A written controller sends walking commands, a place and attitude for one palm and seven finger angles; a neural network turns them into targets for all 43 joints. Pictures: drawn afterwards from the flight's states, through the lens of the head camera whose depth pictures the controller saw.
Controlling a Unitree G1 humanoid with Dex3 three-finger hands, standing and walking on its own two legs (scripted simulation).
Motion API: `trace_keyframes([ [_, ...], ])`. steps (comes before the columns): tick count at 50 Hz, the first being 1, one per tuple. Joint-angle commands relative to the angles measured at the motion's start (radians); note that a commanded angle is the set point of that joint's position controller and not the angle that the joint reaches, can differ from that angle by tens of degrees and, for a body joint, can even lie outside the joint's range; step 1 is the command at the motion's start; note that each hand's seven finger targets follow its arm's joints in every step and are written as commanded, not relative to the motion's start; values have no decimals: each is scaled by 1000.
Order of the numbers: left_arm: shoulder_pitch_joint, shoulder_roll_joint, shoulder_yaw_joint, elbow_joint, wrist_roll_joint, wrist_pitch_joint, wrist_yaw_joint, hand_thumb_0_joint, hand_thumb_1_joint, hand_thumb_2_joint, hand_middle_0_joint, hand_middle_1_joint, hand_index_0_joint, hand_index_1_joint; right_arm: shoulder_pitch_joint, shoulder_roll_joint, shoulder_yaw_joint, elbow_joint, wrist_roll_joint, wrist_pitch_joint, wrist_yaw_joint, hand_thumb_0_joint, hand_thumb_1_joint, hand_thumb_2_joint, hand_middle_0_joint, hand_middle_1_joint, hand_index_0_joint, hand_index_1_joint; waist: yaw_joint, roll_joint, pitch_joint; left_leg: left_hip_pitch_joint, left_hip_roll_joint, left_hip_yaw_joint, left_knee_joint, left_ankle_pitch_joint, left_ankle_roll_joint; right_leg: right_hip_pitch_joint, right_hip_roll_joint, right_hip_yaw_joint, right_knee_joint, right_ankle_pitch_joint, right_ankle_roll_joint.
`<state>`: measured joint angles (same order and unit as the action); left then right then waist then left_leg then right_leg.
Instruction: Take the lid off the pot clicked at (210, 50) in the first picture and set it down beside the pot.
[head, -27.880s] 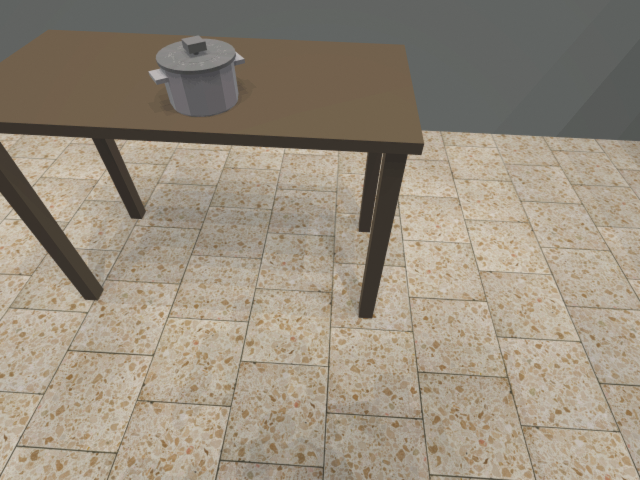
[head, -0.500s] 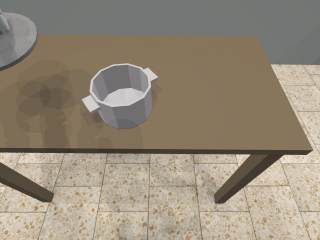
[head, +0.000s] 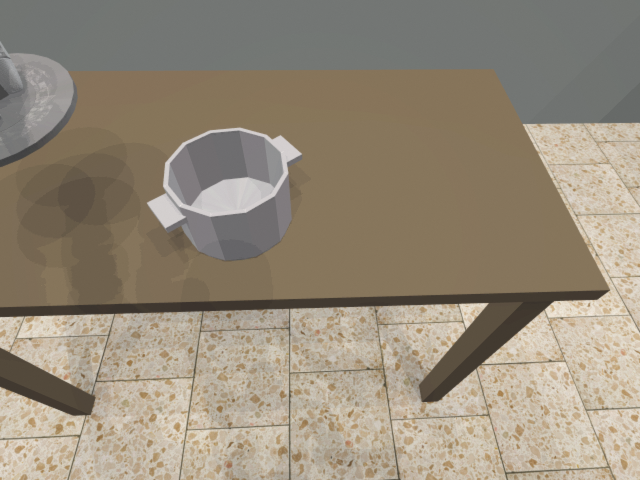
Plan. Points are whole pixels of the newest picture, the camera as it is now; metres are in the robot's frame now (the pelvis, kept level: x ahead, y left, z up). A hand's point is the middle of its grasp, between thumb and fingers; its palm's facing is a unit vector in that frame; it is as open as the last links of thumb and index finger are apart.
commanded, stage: lower the lid onto the table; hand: left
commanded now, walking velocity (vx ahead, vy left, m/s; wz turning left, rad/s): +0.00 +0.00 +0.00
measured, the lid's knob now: out of the picture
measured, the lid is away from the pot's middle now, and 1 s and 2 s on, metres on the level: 0.24 0.24 0.23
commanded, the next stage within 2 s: none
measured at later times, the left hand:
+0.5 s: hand out of the picture +0.46 +0.31 +0.20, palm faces -0.37 -0.18 -0.91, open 6.4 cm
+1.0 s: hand (12, 141) +0.48 +0.33 +0.16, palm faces -0.39 -0.22 -0.89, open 6.4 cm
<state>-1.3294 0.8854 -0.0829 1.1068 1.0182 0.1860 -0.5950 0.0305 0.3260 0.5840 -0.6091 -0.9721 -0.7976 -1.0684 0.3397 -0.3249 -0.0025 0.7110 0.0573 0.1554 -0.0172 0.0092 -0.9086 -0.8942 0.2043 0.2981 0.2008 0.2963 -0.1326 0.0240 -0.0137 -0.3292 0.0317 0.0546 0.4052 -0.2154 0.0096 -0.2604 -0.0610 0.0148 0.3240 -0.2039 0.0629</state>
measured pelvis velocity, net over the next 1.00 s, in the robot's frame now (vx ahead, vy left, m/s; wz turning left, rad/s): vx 0.00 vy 0.01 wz -0.01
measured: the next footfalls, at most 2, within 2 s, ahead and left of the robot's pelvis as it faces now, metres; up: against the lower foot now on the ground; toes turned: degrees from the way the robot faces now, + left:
none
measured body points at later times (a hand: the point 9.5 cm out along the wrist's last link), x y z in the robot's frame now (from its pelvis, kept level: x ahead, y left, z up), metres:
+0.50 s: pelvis -0.01 +0.00 +0.00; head +0.05 +0.01 +0.44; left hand +0.48 +0.31 +0.25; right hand +0.02 -0.28 -0.13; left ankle -0.02 +0.11 -0.74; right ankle -0.04 -0.17 -0.74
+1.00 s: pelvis +0.00 +0.01 -0.01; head +0.09 +0.02 +0.44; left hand +0.50 +0.33 +0.21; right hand -0.03 -0.28 -0.12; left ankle -0.02 +0.11 -0.74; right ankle -0.04 -0.17 -0.74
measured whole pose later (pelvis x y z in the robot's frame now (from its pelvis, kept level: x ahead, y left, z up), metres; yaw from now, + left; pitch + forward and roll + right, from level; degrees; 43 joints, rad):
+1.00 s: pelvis +0.00 +0.01 -0.01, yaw -1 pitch +11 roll -2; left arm -1.26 0.90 -0.05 1.21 1.01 0.07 -0.54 0.02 0.33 0.58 -0.60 -0.97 -0.80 -1.07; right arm 0.37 -0.32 -0.01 0.74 0.06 0.16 -0.03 0.01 -0.91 -0.89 0.21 0.30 0.20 0.30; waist -0.17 0.01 -0.02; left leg -0.43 0.04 0.06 0.49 -0.26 0.02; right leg -0.35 -0.05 0.03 0.37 -0.22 0.07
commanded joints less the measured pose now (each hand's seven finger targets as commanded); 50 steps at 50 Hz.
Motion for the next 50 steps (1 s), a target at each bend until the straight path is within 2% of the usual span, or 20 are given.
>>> trace_keyframes([
  [1, -496, 279, 56, -230, -2, -18, 43, 0, 745, 779, -833, -1092, -924, -1125, 37, -177, -60, -87, 3, -12, -15, 0, -900, -900, 200, 300, 200, 300, 15, 85, -413, 280, -66, 15, 36, 460, 71, 79, 97, -59, 12, 355, -68],
  [2, -561, 309, 71, -299, 8, -21, 51, 0, 745, 779, -833, -1092, -924, -1125, 38, -175, -61, -91, 2, -12, -14, 0, -900, -900, 200, 300, 200, 300, 16, 125, -476, 319, -64, 6, 39, 488, 72, 88, 98, -52, 19, 352, -66],
  [3, -593, 289, 60, -329, 9, -25, 54, 0, 745, 779, -833, -1092, -924, -1125, 35, -170, -65, -93, 2, -16, -15, 0, -900, -900, 200, 300, 200, 300, 10, 148, -499, 354, -61, -2, 52, 534, 75, 70, 101, -55, 21, 356, -68],
  [6, -501, 225, 28, -234, -1, -19, 49, 0, 745, 779, -833, -1092, -924, -1125, 51, -169, -67, -80, 3, -27, -16, 0, -900, -900, 200, 300, 200, 300, 1, 133, -424, 339, -58, -6, 56, 535, 69, 27, 109, -65, 10, 338, -73],
  [7, -481, 252, 56, -238, -2, -19, 52, 0, 745, 779, -833, -1092, -924, -1125, 49, -171, -65, -82, 3, -23, -13, 0, -900, -900, 200, 300, 200, 300, 7, 99, -431, 327, -59, -8, 52, 509, 69, 41, 106, -63, 19, 330, -68],
  [10, -455, 213, 25, -169, -6, -25, 51, 0, 745, 779, -833, -1092, -924, -1125, 38, -165, -60, -82, 4, -18, -18, 0, -900, -900, 200, 300, 200, 300, 0, 63, -376, 278, -65, -1, 43, 420, 68, 25, 104, -68, 17, 299, -68],
  [15, -578, 215, 18, -257, -1, -44, 62, 0, 745, 779, -833, -1092, -924, -1125, 33, -166, -64, -72, 1, -22, -23, 0, -900, -900, 200, 300, 200, 300, -4, 130, -447, 344, -60, -12, 47, 446, 68, 10, 107, -65, 18, 288, -72],
  [19, -492, 163, -16, -121, -13, -49, 59, 0, 745, 779, -833, -1092, -924, -1125, 43, -165, -57, -60, 4, -22, -27, 0, -900, -900, 200, 300, 200, 300, -15, 47, -359, 260, -67, -2, 34, 330, 67, -2, 106, -71, 15, 256, -71],
  [25, -594, 227, 6, -136, 9, -83, 79, 0, 745, 779, -833, -1092, -924, -1125, 60, -173, -57, -44, 0, -26, -37, 0, -900, -900, 200, 300, 200, 300, -19, 85, -421, 265, -70, 0, 38, 302, 70, 13, 109, -62, 18, 254, -73],
  [26, -578, 198, -18, -119, 4, -87, 76, 0, 745, 779, -833, -1092, -924, -1125, 69, -173, -59, -40, 0, -32, -39, 0, -900, -900, 200, 300, 200, 300, -24, 88, -412, 262, -67, 1, 40, 322, 69, 4, 111, -66, 16, 263, -76],
  [29, -542, 263, 33, -81, 9, -97, 83, 0, 745, 779, -833, -1092, -924, -1125, 82, -179, -56, -34, 0, -28, -38, 0, -900, -900, 200, 300, 200, 300, -17, 58, -419, 230, -72, 8, 47, 308, 72, 31, 108, -60, 28, 283, -69],
  [31, -541, 201, -14, -92, -3, -102, 79, 0, 745, 779, -833, -1092, -924, -1125, 85, -178, -62, -33, 4, -29, -37, 0, -900, -900, 200, 300, 200, 300, -21, 100, -418, 256, -65, 5, 55, 382, 67, 5, 111, -67, 31, 308, -74],
  [33, -530, 266, 41, -88, 8, -104, 87, 0, 745, 779, -833, -1092, -924, -1125, 100, -182, -63, -28, -1, -24, -36, 0, -900, -900, 200, 300, 200, 300, -17, 83, -439, 257, -68, 4, 71, 389, 73, 16, 114, -60, 38, 316, -68],
  [36, -489, 241, 21, -67, -1, -109, 83, 0, 745, 779, -833, -1092, -924, -1125, 109, -182, -63, -25, 4, -23, -37, 0, -900, -900, 200, 300, 200, 300, -18, 85, -419, 241, -67, 13, 75, 416, 71, 15, 115, -63, 39, 345, -69],
  [38, -511, 302, 63, -92, 7, -112, 93, 0, 745, 779, -833, -1092, -924, -1125, 113, -185, -64, -27, 1, -13, -35, 0, -900, -900, 200, 300, 200, 300, -16, 107, -451, 246, -68, 9, 89, 433, 73, 21, 115, -58, 50, 351, -65],
  [41, -512, 265, 41, -129, -3, -118, 90, 0, 745, 779, -833, -1092, -924, -1125, 120, -183, -69, -26, 2, -15, -36, 0, -900, -900, 200, 300, 200, 300, -15, 147, -479, 291, -58, 5, 101, 529, 71, 6, 119, -64, 52, 385, -68],
  [42, -505, 305, 74, -132, 0, -115, 97, 0, 745, 779, -833, -1092, -924, -1125, 132, -186, -71, -24, 0, -10, -32, 0, -900, -900, 200, 300, 200, 300, -17, 145, -496, 299, -58, 1, 115, 544, 73, 4, 120, -58, 58, 385, -62],
  [45, -444, 309, 77, -74, -1, -115, 95, 0, 745, 779, -833, -1092, -924, -1125, 132, -185, -68, -29, 4, -7, -31, 0, -900, -900, 200, 300, 200, 300, -17, 115, -451, 248, -62, 8, 116, 485, 73, 0, 119, -60, 61, 374, -60],
  [47, -504, 327, 91, -182, -6, -123, 102, 0, 745, 779, -833, -1092, -924, -1125, 128, -186, -73, -35, 3, -1, -27, 0, -900, -900, 200, 300, 200, 300, -12, 184, -524, 316, -52, -2, 129, 588, 69, -6, 118, -58, 73, 398, -62],
  [50, -420, 321, 104, -116, -4, -123, 102, 0, 745, 779, -833, -1092, -924, -1125, 128, -178, -72, -44, 5, 0, -26, 0, -900, -900, 200, 300, 200, 300, -13, 143, -489, 286, -55, -4, 145, 587, 72, -17, 121, -62, 80, 398, -60],
])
